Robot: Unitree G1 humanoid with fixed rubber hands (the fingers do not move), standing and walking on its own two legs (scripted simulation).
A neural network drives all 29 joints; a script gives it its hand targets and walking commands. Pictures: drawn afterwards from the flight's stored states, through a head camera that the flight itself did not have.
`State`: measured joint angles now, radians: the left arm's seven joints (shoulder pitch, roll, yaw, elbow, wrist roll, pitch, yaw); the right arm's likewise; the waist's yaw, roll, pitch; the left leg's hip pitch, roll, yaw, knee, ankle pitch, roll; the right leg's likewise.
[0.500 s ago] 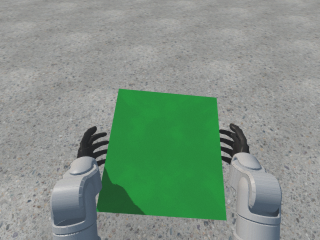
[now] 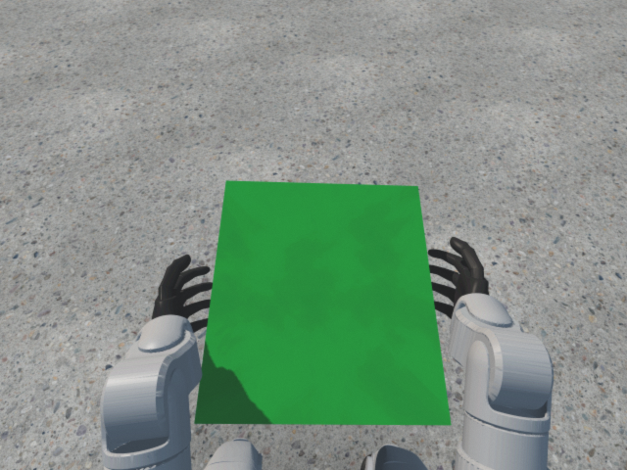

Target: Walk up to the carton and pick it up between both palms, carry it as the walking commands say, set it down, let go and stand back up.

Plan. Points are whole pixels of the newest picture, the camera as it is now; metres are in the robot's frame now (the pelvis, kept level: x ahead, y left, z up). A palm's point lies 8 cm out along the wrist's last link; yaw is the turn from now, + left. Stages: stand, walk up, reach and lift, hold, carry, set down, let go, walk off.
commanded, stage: carry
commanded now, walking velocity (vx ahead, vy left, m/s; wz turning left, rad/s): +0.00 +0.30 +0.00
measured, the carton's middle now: (319, 306) +0.30 +0.00 +0.00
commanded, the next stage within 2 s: none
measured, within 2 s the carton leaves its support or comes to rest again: neither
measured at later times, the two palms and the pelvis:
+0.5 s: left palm out of the picture +0.21 +0.32 +0.09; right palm (321, 379) +0.19 +0.00 +0.06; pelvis -0.04 +0.19 +0.00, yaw -3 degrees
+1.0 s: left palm out of the picture +0.13 +0.56 +0.10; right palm (57, 446) +0.14 +0.24 +0.08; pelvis -0.13 +0.41 -0.01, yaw -5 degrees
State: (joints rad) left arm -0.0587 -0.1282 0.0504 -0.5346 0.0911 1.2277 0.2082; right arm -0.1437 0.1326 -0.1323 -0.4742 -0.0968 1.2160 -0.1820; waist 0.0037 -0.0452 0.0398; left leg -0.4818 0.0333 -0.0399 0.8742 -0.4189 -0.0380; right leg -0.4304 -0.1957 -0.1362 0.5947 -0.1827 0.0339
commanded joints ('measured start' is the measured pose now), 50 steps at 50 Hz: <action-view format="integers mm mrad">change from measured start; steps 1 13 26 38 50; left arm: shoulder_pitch -459 -474 -528 -408 -401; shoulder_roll -934 -919 -977 -822 -895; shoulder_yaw -679 -698 -625 -630 -680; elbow -241 -151 -180 -93 -77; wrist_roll -419 -411 -401 -312 -418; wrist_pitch -52 -32 -86 -15 -32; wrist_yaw -272 -266 -296 -250 -283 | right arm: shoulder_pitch -324 -315 -481 -276 -188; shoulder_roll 1036 969 1064 933 932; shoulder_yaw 750 732 840 736 710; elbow -115 -99 -196 -40 -61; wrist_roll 424 395 450 384 335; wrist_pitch -33 -20 -45 19 -22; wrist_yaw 251 257 236 255 214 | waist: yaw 5 -7 6 10 19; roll -136 269 -161 377 73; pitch -477 -417 -323 -306 -471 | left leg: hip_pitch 202 417 -157 280 105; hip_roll -71 175 -1 335 176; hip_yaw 197 32 65 -202 24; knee -395 -327 199 -530 -386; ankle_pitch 145 837 66 557 218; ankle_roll -23 181 -25 179 170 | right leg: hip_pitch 306 -86 321 -221 325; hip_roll -151 152 -180 135 113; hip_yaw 121 -22 155 67 29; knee -100 262 -182 621 -115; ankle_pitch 460 -330 446 -536 -155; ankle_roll -75 -3 -124 15 -60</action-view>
